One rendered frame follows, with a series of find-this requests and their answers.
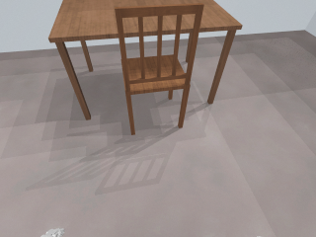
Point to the table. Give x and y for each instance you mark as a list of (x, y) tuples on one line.
[(81, 20)]

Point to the chair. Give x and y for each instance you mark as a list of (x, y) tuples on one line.
[(159, 73)]

